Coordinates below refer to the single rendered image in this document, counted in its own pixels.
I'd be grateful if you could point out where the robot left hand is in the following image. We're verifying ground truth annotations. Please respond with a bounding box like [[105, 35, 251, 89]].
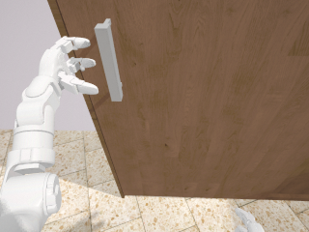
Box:
[[38, 36, 98, 95]]

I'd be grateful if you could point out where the robot right hand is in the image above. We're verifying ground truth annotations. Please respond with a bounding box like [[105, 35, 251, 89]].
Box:
[[235, 208, 265, 232]]

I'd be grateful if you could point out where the left robot forearm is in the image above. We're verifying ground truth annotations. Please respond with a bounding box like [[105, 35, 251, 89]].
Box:
[[0, 75, 63, 217]]

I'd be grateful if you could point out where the wardrobe door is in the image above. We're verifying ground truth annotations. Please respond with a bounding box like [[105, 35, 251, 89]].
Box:
[[57, 0, 309, 200], [272, 158, 309, 195]]

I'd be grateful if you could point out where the robot left upper arm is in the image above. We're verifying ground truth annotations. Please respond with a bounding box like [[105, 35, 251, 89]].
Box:
[[0, 172, 62, 232]]

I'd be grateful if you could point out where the handle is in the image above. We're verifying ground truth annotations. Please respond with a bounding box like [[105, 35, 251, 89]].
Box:
[[94, 18, 123, 102]]

